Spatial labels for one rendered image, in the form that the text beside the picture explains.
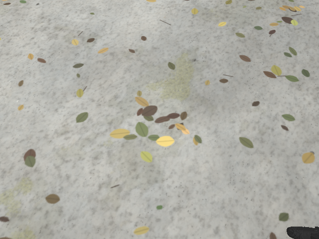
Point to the right robot hand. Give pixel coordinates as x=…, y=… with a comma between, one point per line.
x=299, y=232

